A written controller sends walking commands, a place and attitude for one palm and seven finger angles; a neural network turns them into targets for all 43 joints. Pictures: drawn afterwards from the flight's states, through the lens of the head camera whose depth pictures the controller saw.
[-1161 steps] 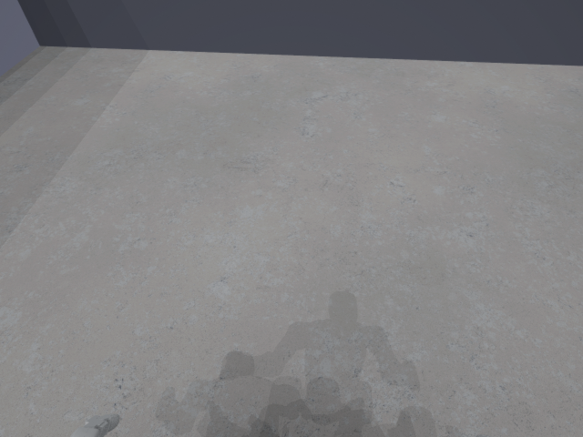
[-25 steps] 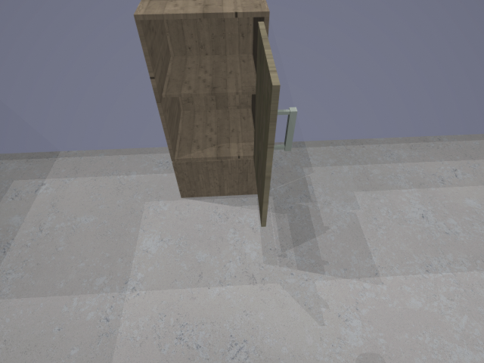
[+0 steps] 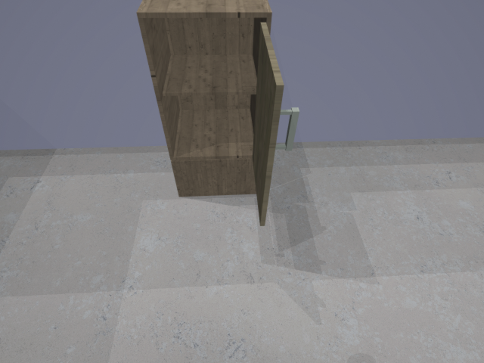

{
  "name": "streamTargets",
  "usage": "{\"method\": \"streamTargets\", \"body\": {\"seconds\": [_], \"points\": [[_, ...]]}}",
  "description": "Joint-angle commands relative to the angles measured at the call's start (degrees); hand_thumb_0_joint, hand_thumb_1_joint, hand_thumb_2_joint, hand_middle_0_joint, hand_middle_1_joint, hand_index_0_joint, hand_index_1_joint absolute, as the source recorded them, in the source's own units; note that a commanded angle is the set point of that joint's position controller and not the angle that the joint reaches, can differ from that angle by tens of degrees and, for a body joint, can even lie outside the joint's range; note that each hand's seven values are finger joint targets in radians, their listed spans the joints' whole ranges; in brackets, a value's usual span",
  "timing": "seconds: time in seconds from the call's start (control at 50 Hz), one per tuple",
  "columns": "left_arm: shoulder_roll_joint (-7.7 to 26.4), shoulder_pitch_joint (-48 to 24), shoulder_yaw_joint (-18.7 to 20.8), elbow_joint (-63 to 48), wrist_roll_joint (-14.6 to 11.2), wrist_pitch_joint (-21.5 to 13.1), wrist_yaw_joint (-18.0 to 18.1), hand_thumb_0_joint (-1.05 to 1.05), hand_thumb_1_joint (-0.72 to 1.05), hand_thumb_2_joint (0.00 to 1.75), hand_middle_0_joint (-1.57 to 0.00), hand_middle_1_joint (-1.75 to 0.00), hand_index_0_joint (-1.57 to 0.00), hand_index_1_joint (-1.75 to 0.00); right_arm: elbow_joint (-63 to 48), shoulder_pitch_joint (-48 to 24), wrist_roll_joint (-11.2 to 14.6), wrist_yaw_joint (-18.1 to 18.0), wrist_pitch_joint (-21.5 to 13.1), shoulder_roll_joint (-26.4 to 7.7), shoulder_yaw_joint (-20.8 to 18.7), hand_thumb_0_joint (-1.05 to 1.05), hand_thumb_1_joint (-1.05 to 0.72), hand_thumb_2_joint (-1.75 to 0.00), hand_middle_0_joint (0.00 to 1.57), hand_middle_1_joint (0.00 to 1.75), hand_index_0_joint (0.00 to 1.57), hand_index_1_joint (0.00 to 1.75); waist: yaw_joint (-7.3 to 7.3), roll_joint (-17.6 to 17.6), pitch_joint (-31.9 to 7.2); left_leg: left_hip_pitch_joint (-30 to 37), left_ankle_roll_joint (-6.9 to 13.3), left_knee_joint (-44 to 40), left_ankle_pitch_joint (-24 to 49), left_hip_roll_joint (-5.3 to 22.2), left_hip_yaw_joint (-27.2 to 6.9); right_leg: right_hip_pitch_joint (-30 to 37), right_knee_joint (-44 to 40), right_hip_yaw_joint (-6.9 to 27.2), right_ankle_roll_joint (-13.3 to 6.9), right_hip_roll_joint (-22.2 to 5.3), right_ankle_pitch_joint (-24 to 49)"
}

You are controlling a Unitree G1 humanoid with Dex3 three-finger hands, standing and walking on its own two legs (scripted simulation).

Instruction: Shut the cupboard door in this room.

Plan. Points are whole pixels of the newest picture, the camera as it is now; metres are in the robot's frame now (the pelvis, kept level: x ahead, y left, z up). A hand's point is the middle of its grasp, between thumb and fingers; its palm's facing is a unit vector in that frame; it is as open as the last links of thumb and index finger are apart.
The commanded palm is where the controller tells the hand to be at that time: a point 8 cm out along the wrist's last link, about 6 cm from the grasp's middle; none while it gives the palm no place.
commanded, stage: turn or walk to find it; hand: left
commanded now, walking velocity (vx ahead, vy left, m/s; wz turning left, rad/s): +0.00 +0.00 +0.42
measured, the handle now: (284, 130) +0.72 -0.07 -0.05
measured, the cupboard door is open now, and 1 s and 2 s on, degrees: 90 90 90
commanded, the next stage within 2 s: stand and wait in 0.20 s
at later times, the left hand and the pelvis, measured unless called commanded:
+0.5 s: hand out of the picture -0.01 +0.18 -0.18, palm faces +0.11 -0.97 -0.21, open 7.4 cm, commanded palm none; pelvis +0.00 +0.00 -0.01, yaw +3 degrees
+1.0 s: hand out of the picture +0.02 +0.21 -0.17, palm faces +0.09 -0.96 -0.27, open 7.4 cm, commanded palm none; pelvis +0.00 -0.01 +0.00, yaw +3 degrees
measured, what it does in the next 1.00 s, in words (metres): stands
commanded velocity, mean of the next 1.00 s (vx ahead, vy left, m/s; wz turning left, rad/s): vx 0.00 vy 0.00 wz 0.08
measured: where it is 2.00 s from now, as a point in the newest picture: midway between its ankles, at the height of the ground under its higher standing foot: outside the picture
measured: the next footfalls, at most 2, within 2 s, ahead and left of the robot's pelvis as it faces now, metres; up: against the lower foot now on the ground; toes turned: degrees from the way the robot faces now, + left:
none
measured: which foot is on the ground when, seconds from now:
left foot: down 0.00-1.00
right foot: down 0.00-1.00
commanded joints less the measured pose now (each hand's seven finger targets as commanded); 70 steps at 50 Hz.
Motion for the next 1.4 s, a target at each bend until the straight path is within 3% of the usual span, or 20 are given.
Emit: {"method": "streamTargets", "body": {"seconds": [0.0, 0.04, 0.18, 0.26, 0.32, 0.4, 0.5, 1.0, 1.1, 1.22, 1.38], "points": [[6.72, 3.11, 1.15, -1.90, 0.17, -0.55, 0.71, 0.00, 0.90, 0.90, -0.20, -0.30, -0.20, -0.30, -1.31, 3.73, 0.16, -0.32, -0.62, -5.55, -0.99, 0.00, -0.90, -0.90, 0.20, 0.30, 0.20, 0.30, -0.27, 1.59, 3.07, -4.28, 1.58, -4.96, 7.11, 4.61, -4.76, -0.24, -4.45, 4.91, -0.46, -5.92, 6.47], [5.91, 3.35, 1.06, -1.92, 0.08, -0.12, 0.84, 0.00, 0.90, 0.90, -0.20, -0.30, -0.20, -0.30, -1.55, 3.73, 0.16, -0.15, -0.26, -4.39, -0.69, 0.00, -0.90, -0.90, 0.20, 0.30, 0.20, 0.30, -0.18, 1.13, 2.90, -5.24, 1.43, -4.17, 7.85, 4.45, -5.01, -0.18, -3.06, 4.13, 0.00, -6.28, 6.29], [7.46, 1.67, 2.54, -4.63, 0.44, 1.16, 0.88, 0.00, 0.90, 0.90, -0.20, -0.30, -0.20, -0.30, -4.36, 1.20, 0.01, 0.36, 1.13, -6.10, -1.84, 0.00, -0.90, -0.90, 0.20, 0.30, 0.20, 0.30, 0.35, 2.15, 3.56, -11.50, 2.46, -0.88, 6.39, 4.69, -7.98, -2.34, 1.60, 1.39, 0.81, -6.94, 1.11], [7.12, 1.49, 2.45, -4.84, 0.47, 0.81, 0.85, 0.00, 0.90, 0.90, -0.20, -0.30, -0.20, -0.30, -4.81, 2.02, -0.05, 0.31, 0.83, -5.81, -1.87, 0.00, -0.90, -0.90, 0.20, 0.30, 0.20, 0.30, -0.06, -0.08, -0.39, -9.06, 2.31, 1.12, 8.60, 3.93, -7.84, -1.55, 1.96, 2.03, 0.27, -7.44, 3.75], [7.02, 1.08, 2.20, -4.71, 0.49, 0.56, 0.80, 0.00, 0.90, 0.90, -0.20, -0.30, -0.20, -0.30, -4.42, 1.98, -0.03, 0.27, 0.49, -5.56, -1.70, 0.00, -0.90, -0.90, 0.20, 0.30, 0.20, 0.30, -0.22, 0.02, -1.03, -7.86, 2.16, 0.85, 10.83, 4.12, -7.98, -1.20, 2.23, 1.91, 0.33, -7.23, 6.11], [7.36, 1.13, 1.86, -4.06, 0.45, 0.30, 0.76, 0.00, 0.90, 0.90, -0.20, -0.30, -0.20, -0.30, -4.07, 1.26, 0.09, 0.24, 0.37, -5.52, -1.47, 0.00, -0.90, -0.90, 0.20, 0.30, 0.20, 0.30, -0.06, -0.77, 0.57, -7.82, 1.79, 0.28, 10.42, 3.69, -7.56, -0.85, 0.53, 2.40, 0.27, -7.52, 6.11], [8.07, 0.75, 1.72, -3.39, 0.38, 0.09, 0.56, 0.00, 0.90, 0.90, -0.20, -0.30, -0.20, -0.30, -3.67, 0.66, 0.10, 0.12, 0.16, -6.27, -1.23, 0.00, -0.90, -0.90, 0.20, 0.30, 0.20, 0.30, -0.13, 1.09, 2.08, -7.09, 1.63, -1.84, 8.84, 3.73, -7.36, -0.80, -1.55, 2.78, 0.15, -7.14, 4.34], [17.51, -5.96, 3.19, -4.69, 0.34, -1.29, -0.52, 0.00, 0.90, 0.90, -0.20, -0.30, -0.20, -0.30, -4.86, -6.07, -0.11, 0.44, -0.59, -15.80, -1.83, 0.00, -0.90, -0.90, 0.20, 0.30, 0.20, 0.30, 0.20, -0.14, 0.06, -3.50, 1.58, -5.46, 9.16, 4.53, -7.53, 3.46, -6.68, 3.94, -1.14, -7.88, 6.39], [14.88, -4.91, 2.66, -5.08, 0.20, 0.22, -0.12, 0.00, 0.90, 0.90, -0.20, -0.30, -0.20, -0.30, -5.39, -5.34, -0.30, 0.85, 0.70, -12.22, -0.77, 0.00, -0.90, -0.90, 0.20, 0.30, 0.20, 0.30, 0.47, 0.08, -0.66, -6.38, 0.61, -2.47, 11.13, 3.98, -7.05, 3.79, -3.85, 2.63, -0.12, -9.16, 6.69], [18.10, -7.19, 2.80, -5.86, 0.26, -0.57, -0.46, 0.00, 0.90, 0.90, -0.20, -0.30, -0.20, -0.30, -5.87, -6.88, -0.20, 0.86, 0.17, -16.01, -1.29, 0.00, -0.90, -0.90, 0.20, 0.30, 0.20, 0.30, 0.22, -0.05, -3.43, -3.33, 0.98, -2.33, 14.76, 4.55, -8.15, 4.35, -3.48, 2.68, -0.56, -8.87, 11.00], [19.76, -8.56, 3.02, -5.66, 0.26, -1.01, -0.63, 0.00, 0.90, 0.90, -0.20, -0.30, -0.20, -0.30, -5.80, -8.78, -0.01, 0.65, -0.36, -18.10, -1.47, 0.00, -0.90, -0.90, 0.20, 0.30, 0.20, 0.30, 0.23, 0.50, -1.45, -3.18, 1.22, -4.41, 13.13, 4.73, -8.45, 4.93, -5.63, 2.75, -0.71, -8.35, 9.66]]}}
